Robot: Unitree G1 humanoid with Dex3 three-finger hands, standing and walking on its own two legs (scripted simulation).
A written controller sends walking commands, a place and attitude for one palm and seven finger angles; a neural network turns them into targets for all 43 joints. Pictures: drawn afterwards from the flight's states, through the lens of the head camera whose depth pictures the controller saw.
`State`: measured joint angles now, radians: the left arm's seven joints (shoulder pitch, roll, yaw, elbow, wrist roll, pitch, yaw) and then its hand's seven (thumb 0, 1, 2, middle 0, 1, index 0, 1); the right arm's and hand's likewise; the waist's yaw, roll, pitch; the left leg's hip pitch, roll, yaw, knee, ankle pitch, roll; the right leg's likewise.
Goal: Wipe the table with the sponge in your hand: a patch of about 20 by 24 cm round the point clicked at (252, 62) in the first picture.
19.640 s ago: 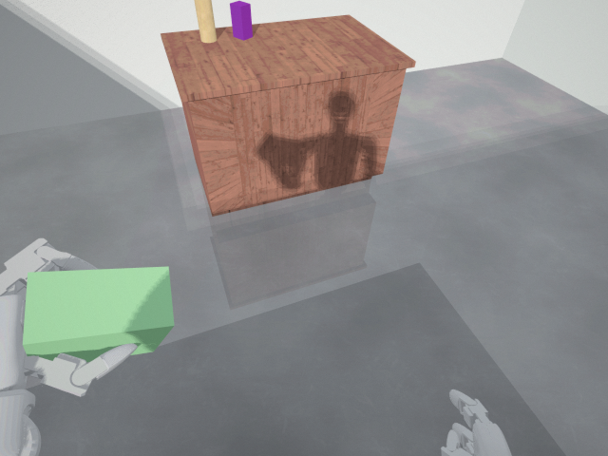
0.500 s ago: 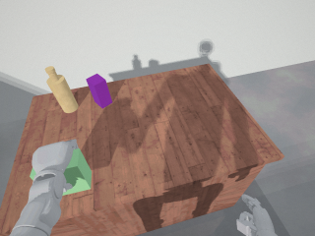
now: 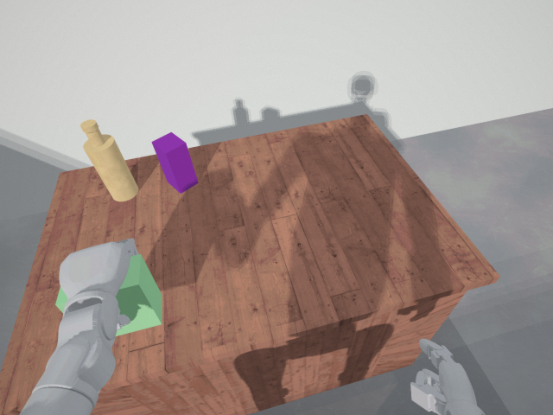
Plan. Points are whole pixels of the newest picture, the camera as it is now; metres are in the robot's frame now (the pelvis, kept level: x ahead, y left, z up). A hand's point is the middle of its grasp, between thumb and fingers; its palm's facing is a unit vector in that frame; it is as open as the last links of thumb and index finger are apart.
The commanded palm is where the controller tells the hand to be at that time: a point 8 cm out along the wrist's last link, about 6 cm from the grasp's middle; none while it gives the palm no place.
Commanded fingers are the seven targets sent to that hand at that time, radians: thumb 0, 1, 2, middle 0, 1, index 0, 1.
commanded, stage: lower the sponge onto the table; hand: left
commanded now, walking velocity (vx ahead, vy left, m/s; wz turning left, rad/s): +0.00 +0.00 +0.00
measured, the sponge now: (119, 305) +0.25 +0.31 -0.01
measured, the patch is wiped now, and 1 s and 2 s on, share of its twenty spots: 0.00 0.00 0.15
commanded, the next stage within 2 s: wipe forward along the first lane in 1.14 s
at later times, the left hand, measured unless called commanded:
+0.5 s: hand (108, 296) +0.25 +0.31 +0.02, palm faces -0.08 -0.08 -0.99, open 9.8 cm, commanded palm +0.23 +0.30 +0.08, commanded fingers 0.00 0.10 1.30 -1.20 -1.60 -1.20 -1.60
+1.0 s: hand (119, 308) +0.25 +0.30 -0.01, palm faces -0.16 -0.09 -0.98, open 9.8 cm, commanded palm +0.24 +0.30 +0.05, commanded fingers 0.00 0.10 1.30 -1.20 -1.60 -1.20 -1.60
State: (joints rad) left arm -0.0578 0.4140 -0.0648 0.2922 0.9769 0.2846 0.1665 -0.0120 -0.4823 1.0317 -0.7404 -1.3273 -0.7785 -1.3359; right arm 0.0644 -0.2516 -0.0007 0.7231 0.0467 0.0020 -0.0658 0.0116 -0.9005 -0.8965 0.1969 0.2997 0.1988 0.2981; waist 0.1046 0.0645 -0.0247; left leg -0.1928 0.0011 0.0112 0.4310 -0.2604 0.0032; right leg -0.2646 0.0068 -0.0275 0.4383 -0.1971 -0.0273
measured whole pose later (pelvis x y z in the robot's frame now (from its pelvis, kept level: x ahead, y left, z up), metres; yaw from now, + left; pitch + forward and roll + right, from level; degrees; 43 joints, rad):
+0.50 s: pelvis +0.00 +0.00 +0.00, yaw +0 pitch +1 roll +0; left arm -0.01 0.41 -0.06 0.26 0.96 0.30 0.15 -0.01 -0.48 1.03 -0.74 -1.33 -0.78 -1.34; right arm 0.05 -0.26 0.00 0.72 0.04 0.01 -0.06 0.01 -0.90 -0.90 0.20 0.30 0.20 0.30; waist 0.11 0.07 -0.03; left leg -0.18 0.00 0.01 0.43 -0.26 0.01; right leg -0.26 0.01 -0.03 0.43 -0.20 -0.02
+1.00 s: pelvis -0.01 +0.01 +0.00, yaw +0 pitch +3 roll +0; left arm -0.07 0.39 -0.08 0.40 0.99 0.24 0.19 -0.01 -0.48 1.03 -0.74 -1.33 -0.78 -1.34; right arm 0.08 -0.25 -0.02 0.73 0.04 0.00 -0.07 0.01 -0.90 -0.90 0.20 0.30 0.20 0.30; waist 0.09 0.05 -0.02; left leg -0.26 -0.01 0.01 0.48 -0.27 0.01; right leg -0.33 0.00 -0.03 0.47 -0.20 -0.02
